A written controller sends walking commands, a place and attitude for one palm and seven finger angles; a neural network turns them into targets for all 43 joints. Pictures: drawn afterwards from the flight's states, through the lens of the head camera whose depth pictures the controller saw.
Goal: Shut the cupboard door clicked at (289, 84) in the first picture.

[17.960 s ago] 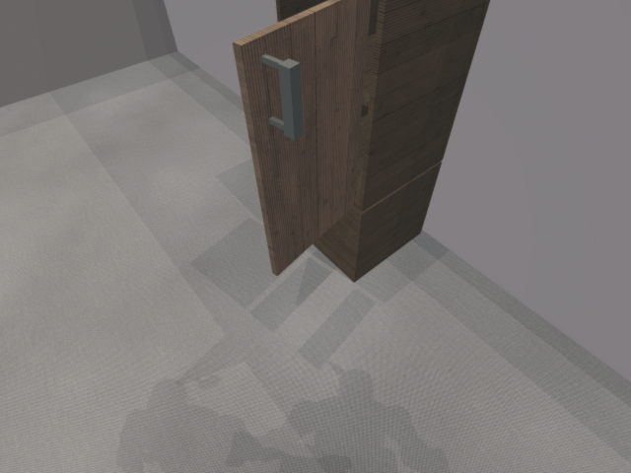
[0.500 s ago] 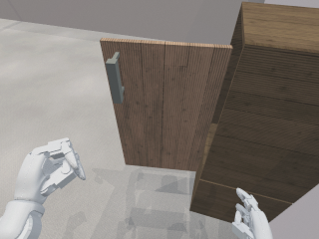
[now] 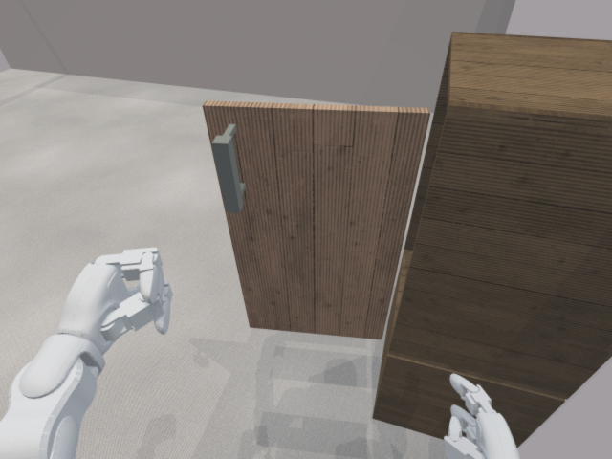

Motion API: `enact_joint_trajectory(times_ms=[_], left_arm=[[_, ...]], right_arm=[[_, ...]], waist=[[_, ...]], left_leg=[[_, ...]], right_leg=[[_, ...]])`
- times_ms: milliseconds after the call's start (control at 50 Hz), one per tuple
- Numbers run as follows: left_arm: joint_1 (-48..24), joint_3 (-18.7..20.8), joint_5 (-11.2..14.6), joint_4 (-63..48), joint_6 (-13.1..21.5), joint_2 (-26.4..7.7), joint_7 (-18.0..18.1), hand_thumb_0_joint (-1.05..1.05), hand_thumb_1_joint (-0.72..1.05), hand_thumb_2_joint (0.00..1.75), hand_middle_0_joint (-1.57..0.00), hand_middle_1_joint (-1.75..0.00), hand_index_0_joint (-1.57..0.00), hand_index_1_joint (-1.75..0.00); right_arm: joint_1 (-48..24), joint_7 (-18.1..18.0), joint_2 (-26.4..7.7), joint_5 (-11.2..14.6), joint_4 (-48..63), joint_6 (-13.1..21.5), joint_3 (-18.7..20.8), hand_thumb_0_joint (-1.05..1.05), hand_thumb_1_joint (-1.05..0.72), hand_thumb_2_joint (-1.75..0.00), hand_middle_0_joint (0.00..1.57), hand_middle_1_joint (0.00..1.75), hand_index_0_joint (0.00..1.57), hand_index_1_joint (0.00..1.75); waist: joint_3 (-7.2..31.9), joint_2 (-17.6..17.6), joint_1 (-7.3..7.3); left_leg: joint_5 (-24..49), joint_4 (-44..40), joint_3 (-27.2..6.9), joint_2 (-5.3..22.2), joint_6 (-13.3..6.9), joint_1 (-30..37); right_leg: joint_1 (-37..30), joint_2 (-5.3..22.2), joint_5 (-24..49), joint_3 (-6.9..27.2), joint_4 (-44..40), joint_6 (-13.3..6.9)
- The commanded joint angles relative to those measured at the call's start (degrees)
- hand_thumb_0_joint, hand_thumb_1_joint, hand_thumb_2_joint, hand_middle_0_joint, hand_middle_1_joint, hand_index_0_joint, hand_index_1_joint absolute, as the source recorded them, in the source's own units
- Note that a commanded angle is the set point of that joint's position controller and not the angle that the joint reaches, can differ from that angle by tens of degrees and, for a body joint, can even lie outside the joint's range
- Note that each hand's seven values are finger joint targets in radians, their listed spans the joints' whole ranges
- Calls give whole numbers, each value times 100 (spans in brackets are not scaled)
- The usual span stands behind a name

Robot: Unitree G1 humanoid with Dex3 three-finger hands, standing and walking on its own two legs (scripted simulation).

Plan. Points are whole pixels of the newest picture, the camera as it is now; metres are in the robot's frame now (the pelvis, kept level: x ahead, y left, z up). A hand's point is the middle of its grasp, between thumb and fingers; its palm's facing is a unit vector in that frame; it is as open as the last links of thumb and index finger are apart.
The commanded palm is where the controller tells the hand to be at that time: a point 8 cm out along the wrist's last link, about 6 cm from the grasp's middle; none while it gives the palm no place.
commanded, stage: raise the hand and make a fist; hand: left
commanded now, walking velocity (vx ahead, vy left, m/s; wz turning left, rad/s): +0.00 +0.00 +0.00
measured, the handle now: (232, 168) +0.49 +0.17 +0.16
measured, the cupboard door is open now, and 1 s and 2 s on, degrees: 100 100 100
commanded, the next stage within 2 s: bring the fist close to the handle in 0.20 s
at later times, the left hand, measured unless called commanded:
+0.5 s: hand (177, 280) +0.26 +0.18 +0.16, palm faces +0.05 -1.00 -0.08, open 3.1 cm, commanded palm +0.24 +0.22 +0.16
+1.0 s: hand (216, 230) +0.34 +0.15 +0.16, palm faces +0.00 -1.00 -0.06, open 3.1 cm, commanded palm +0.32 +0.20 +0.16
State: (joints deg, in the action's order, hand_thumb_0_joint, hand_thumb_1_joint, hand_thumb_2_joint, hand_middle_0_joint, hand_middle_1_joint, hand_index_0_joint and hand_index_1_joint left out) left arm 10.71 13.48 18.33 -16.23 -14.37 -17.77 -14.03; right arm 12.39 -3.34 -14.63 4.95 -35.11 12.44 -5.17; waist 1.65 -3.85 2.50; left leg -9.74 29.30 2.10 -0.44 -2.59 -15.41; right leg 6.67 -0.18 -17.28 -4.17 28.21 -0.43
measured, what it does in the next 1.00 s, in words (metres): stands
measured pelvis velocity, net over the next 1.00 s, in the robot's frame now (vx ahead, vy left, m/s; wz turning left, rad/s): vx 0.04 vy -0.02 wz -0.01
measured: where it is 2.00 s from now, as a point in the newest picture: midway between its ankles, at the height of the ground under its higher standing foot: outside the picture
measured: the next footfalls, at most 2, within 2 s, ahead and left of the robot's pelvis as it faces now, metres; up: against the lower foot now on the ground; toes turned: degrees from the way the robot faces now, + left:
none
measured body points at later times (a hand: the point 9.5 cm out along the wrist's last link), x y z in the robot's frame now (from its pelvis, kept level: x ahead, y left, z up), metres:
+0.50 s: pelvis +0.02 -0.02 +0.00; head -0.02 -0.04 +0.45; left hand +0.25 +0.23 +0.16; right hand +0.21 -0.24 -0.07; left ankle +0.07 +0.09 -0.73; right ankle -0.02 -0.11 -0.73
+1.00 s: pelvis +0.04 -0.02 +0.00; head +0.01 -0.04 +0.45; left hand +0.34 +0.21 +0.17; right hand +0.22 -0.24 -0.08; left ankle +0.07 +0.09 -0.73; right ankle -0.02 -0.11 -0.73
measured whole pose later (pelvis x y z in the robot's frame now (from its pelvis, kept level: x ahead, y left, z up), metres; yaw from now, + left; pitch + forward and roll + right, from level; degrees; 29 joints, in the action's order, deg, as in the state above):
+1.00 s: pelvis +0.04 -0.02 +0.00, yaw -1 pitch -2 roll +0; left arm -6.2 10.8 14.7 -2.9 -11.5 -16.0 -9.2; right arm 11.1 -3.5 -14.5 4.2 -36.3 9.1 -4.0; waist 2.0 -2.8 1.8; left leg -13.3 30.6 2.6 0.0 -1.3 -15.6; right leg 7.2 -0.5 -20.8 -3.4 29.7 -1.5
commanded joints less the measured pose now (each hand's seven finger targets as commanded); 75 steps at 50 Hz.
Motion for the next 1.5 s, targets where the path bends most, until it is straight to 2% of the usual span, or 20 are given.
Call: enact_joint_trajectory(times_ms=[0,20,100,220,320,420,500,620,720,780,880,920,1000,1020,1120,1220,1280,1320,1400,1480], left_arm=[[-1319,642,39,-1879,562,-1094,183,0,90,90,-130,-150,-130,-150],[-1386,798,12,-2059,768,-1321,319,0,90,90,-130,-150,-130,-150],[-1228,593,-22,-1875,1285,-943,465,0,90,90,-130,-150,-130,-150],[-747,202,-17,-778,703,-699,92,0,90,90,-130,-150,-130,-150],[-1200,669,67,-1166,660,-1180,74,0,90,90,-130,-150,-130,-150],[-1928,839,52,-1097,1149,-1261,306,0,90,90,-130,-150,-130,-150],[-1972,548,2,-535,1105,-986,144,0,90,90,-130,-150,-130,-150],[-1957,434,38,-113,629,-911,-67,0,90,90,-130,-150,-130,-150],[-2597,714,-52,-567,814,-1229,255,0,90,90,-130,-150,-130,-150],[-2973,383,-195,-683,985,-884,444,0,90,90,-130,-150,-130,-150],[-3036,89,-282,-8,757,-658,480,0,90,90,-130,-150,-130,-150],[-3145,68,-295,363,580,-692,491,0,90,90,-130,-150,-130,-150],[-3966,18,-309,557,404,-663,576,0,90,90,-130,-150,-130,-150],[-3958,260,-333,618,437,-975,636,0,90,90,-130,-150,-130,-150],[-4680,214,-437,696,794,-984,800,0,90,90,-130,-150,-130,-150],[-4799,66,-498,1615,764,-850,787,0,90,90,-130,-150,-130,-150],[-5033,-194,-516,1753,643,-527,767,0,90,90,-130,-150,-130,-150],[-4681,158,-525,1828,625,-880,823,0,90,90,-130,-150,-130,-150],[-4690,147,-505,1245,862,-737,886,0,90,90,-130,-150,-130,-150],[-4696,470,-515,1287,1034,-1069,950,0,90,90,-130,-150,-130,-150]], right_arm=[[-1036,-88,-563,-50,1160,423,312,0,-90,-90,20,30,20,30],[-1005,-86,-573,-86,1095,452,294,0,-90,-90,20,30,20,30],[-849,-58,-509,-115,933,589,303,0,-90,-90,20,30,20,30],[-843,-91,-642,-6,854,539,374,0,-90,-90,20,30,20,30],[-979,-144,-654,-56,926,504,373,0,-90,-90,20,30,20,30],[-893,-139,-603,-108,782,558,364,0,-90,-90,20,30,20,30],[-846,-135,-590,-64,763,527,373,0,-90,-90,20,30,20,30],[-868,-118,-671,7,863,380,414,0,-90,-90,20,30,20,30],[-897,-111,-645,-66,888,301,418,0,-90,-90,20,30,20,30],[-875,-78,-559,-88,888,268,400,0,-90,-90,20,30,20,30],[-824,-71,-601,-57,807,97,412,0,-90,-90,20,30,20,30],[-804,-82,-658,-50,770,10,421,0,-90,-90,20,30,20,30],[-876,-122,-650,-40,789,-135,403,0,-90,-90,20,30,20,30],[-867,-122,-695,-65,756,-166,412,0,-90,-90,20,30,20,30],[-824,-93,-662,-113,695,-230,411,0,-90,-90,20,30,20,30],[-704,-63,-709,-77,587,-343,450,0,-90,-90,20,30,20,30],[-704,-50,-689,-46,651,-435,469,0,-90,-90,20,30,20,30],[-698,-32,-739,-64,690,-478,490,0,-90,-90,20,30,20,30],[-755,12,-662,-89,829,-488,493,0,-90,-90,20,30,20,30],[-727,-2,-690,-101,777,-532,507,0,-90,-90,20,30,20,30]], waist=[[563,148,102],[495,143,87],[571,-355,25],[-140,220,2],[275,606,46],[610,117,8],[639,-102,-12],[604,592,27],[1034,442,31],[1178,-47,-35],[942,51,-100],[777,471,-121],[880,371,-171],[940,543,-129],[1388,318,-184],[1119,516,-262],[1140,274,-247],[1291,491,-116],[1603,343,-60],[1403,572,-96]], left_leg=[[-568,-609,-488,74,49,1006],[-534,-561,-485,93,60,940],[-288,-521,-448,104,91,1171],[-569,-452,-370,77,49,716],[-142,-221,-334,66,-2,852],[181,-186,-331,75,25,1099],[417,-187,-278,43,22,1189],[552,-51,-289,55,-20,966],[812,-44,-257,58,-16,1177],[956,-102,-266,73,23,1436],[859,-127,-241,75,31,1320],[691,-142,-271,83,7,1163],[569,-209,-305,60,14,1261],[605,-173,-296,73,0,1193],[951,-123,-260,87,7,1455],[890,-132,-247,98,14,1306],[900,-183,-237,72,31,1349],[1000,-160,-222,80,11,1294],[1332,-184,-175,74,28,1465],[1179,-200,-98,72,-2,1312]], right_leg=[[898,-67,-100,135,-693,-21],[905,-64,-131,178,-717,-31],[902,-98,157,111,-640,-65],[1054,8,-168,351,-968,54],[966,87,16,522,-971,131],[890,34,625,363,-675,63],[850,36,1162,306,-529,58],[861,66,1595,354,-460,203],[769,35,1731,295,-330,118],[811,-23,1648,175,-222,3],[862,-26,1679,199,-305,8],[895,-27,1513,217,-396,37],[930,-33,1327,224,-433,5],[849,-25,1351,267,-453,15],[697,-30,1664,279,-355,-28],[799,-32,1736,267,-393,-11],[822,-34,1747,254,-380,-39],[640,-21,1887,280,-387,-27],[416,-32,2265,258,-268,-53],[403,-24,2357,325,-321,17]])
